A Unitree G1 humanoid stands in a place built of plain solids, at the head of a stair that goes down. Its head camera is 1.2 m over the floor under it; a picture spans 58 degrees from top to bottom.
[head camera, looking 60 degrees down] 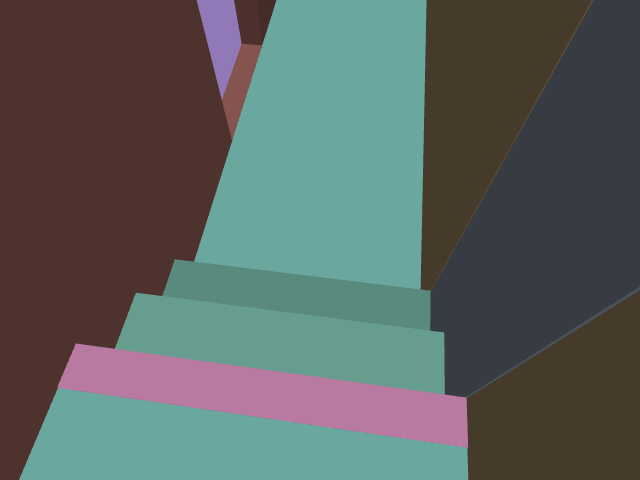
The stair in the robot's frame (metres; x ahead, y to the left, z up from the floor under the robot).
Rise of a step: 0.22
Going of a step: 0.25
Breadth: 1.08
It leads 8 degrees to the right of straight ahead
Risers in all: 3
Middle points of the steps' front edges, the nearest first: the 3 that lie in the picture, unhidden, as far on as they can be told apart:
0.28 0.15 0.00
0.53 0.12 -0.22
0.78 0.08 -0.43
